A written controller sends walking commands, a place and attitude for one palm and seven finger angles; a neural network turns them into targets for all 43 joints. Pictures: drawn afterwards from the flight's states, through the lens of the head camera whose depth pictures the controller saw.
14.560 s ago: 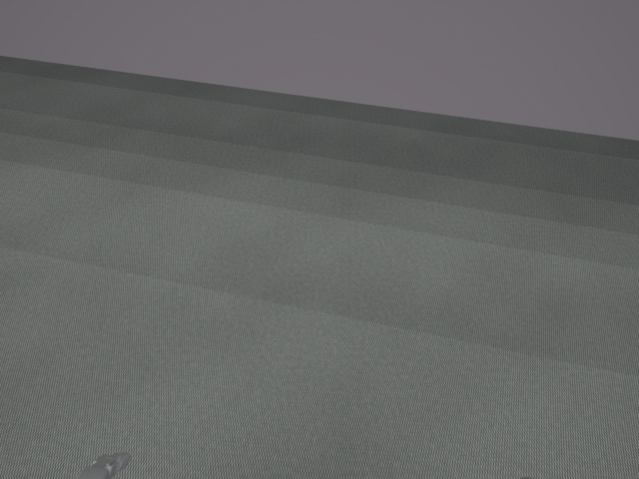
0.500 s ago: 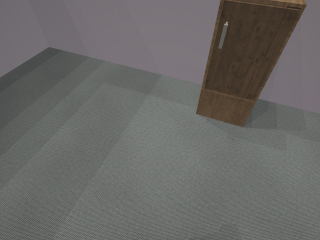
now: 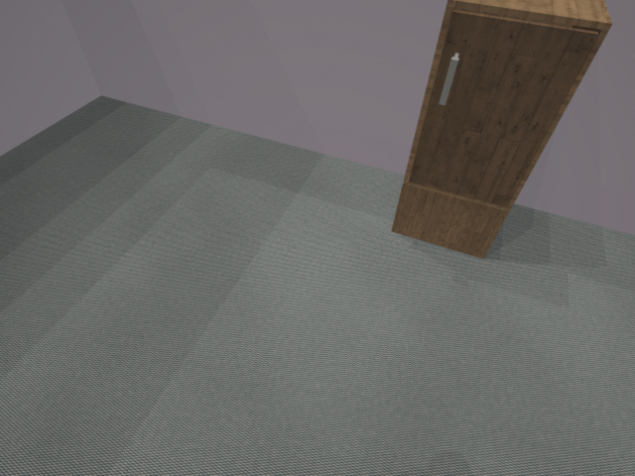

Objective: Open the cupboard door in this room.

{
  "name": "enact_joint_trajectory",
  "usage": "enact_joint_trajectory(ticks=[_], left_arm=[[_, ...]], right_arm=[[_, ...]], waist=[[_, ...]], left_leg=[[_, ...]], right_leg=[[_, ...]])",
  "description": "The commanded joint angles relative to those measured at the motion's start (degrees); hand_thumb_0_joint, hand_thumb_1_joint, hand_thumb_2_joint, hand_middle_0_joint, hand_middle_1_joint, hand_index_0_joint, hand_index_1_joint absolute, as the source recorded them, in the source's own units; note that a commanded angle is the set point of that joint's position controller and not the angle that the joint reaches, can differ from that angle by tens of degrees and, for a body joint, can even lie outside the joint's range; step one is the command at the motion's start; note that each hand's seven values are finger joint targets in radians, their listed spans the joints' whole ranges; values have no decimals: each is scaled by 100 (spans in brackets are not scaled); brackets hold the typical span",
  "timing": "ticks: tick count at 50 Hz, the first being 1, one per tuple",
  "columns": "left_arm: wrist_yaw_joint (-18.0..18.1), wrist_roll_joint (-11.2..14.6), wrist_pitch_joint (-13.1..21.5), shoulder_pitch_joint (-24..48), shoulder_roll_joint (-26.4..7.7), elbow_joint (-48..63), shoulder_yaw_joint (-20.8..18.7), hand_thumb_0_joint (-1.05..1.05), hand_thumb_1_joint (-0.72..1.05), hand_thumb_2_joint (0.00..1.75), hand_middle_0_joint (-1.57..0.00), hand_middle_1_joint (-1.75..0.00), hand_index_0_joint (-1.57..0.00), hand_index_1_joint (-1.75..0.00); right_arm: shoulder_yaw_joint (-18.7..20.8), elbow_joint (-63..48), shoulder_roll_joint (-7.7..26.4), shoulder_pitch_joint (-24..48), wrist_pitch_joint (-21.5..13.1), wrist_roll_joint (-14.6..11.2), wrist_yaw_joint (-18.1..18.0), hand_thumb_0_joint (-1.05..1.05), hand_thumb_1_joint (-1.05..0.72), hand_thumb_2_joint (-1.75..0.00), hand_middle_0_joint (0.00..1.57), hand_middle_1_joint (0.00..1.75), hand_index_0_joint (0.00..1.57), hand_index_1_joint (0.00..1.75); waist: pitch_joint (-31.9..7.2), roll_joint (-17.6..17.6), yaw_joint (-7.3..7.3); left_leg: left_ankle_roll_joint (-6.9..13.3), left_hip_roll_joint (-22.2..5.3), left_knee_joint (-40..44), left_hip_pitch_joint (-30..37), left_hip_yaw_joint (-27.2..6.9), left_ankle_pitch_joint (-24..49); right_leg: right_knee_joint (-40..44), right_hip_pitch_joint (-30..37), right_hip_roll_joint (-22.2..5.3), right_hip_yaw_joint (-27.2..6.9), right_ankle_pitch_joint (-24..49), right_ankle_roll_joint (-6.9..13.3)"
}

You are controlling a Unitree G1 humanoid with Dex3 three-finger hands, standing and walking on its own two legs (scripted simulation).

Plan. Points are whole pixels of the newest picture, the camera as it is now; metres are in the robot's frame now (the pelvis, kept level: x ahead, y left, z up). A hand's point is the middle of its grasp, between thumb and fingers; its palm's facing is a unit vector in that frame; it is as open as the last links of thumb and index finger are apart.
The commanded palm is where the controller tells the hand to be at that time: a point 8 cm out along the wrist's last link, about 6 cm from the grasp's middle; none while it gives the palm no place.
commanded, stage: look at it before walking up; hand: left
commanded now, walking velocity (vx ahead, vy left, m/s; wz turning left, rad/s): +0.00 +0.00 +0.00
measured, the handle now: (449, 79) +1.19 -0.31 -0.04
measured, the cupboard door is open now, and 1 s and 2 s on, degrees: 0 0 0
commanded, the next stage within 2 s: walk to a spot facing it in 0.48 s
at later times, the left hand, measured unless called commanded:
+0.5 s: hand out of the picture -0.01 +0.18 -0.18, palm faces +0.04 -0.98 -0.21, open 7.3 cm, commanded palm none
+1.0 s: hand out of the picture +0.10 +0.15 -0.17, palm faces -0.14 -0.96 -0.22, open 7.4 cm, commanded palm none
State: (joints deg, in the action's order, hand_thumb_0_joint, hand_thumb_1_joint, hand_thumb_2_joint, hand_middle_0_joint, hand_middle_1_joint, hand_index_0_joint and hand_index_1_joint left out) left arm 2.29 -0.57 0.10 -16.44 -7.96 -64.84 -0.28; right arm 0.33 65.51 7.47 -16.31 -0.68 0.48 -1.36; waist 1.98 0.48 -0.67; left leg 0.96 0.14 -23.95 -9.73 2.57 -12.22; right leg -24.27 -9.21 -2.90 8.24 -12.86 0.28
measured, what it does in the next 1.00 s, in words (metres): shifts its weight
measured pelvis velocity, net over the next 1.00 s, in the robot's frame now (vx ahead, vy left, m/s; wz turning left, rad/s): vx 0.06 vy -0.03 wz -0.18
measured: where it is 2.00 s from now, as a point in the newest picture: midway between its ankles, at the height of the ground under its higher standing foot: (361, 441)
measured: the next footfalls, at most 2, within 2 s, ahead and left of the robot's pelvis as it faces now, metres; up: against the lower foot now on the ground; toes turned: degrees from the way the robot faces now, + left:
right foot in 1.04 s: +0.11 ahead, -0.16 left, +0.00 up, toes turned -18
left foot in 1.52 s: +0.46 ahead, -0.02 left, +0.00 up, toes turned -17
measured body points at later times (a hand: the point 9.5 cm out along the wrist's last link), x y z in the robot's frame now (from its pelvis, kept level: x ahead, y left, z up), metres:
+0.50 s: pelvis +0.00 +0.00 +0.00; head +0.01 +0.00 +0.45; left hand -0.01 +0.23 -0.16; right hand +0.00 -0.23 -0.16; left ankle +0.01 +0.11 -0.74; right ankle +0.01 -0.11 -0.74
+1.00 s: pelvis +0.06 -0.03 -0.01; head +0.08 -0.07 +0.44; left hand +0.11 +0.20 -0.15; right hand +0.01 -0.27 -0.18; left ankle +0.01 +0.11 -0.74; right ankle +0.04 -0.13 -0.72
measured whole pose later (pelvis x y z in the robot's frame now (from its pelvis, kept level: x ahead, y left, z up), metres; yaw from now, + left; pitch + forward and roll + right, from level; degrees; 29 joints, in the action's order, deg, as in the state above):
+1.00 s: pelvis +0.06 -0.03 -0.01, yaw -10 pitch +1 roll +1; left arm -2.2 -1.6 -1.9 -16.3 -9.6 -59.7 -3.4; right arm 3.0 61.3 11.8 -18.3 -2.1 1.7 -0.8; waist 2.1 -2.5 0.4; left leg -2.0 -5.1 -28.1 -6.7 11.5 -21.2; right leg -43.9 -21.5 -2.9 5.5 -26.1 0.2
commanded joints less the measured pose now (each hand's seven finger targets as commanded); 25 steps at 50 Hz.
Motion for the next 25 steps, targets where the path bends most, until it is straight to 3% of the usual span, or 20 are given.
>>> enact_joint_trajectory(ticks=[1,13,25], left_arm=[[2,7,99,-411,-518,74,-64,0,90,90,-20,-30,-20,-30],[-5,-4,131,-388,-626,88,-105,0,90,90,-20,-30,-20,-30],[-35,-16,165,-178,-935,152,-155,0,90,90,-20,-30,-20,-30]], right_arm=[[88,-145,554,-337,-67,-12,-44,0,-90,-90,20,30,20,30],[123,-131,640,-375,-97,-18,-49,0,-90,-90,20,30,20,30],[172,-197,972,-137,-125,-13,-42,0,-90,-90,20,30,20,30]], waist=[[341,-61,25],[294,-119,40],[301,-47,26]], left_leg=[[51,-630,640,-304,-623,236],[67,-634,674,-322,-612,169],[90,-662,695,-226,-641,246]], right_leg=[[564,-80,-520,-621,70,30],[603,-20,-509,-636,53,65],[667,-34,-530,-690,83,104]])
